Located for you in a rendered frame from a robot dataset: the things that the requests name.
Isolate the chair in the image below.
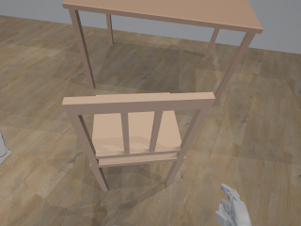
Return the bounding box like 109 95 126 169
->
62 92 215 192

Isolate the table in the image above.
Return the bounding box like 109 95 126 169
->
62 0 263 105

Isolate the right robot hand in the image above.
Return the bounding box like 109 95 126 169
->
215 184 252 226

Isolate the left robot hand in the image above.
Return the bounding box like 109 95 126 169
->
0 130 11 165

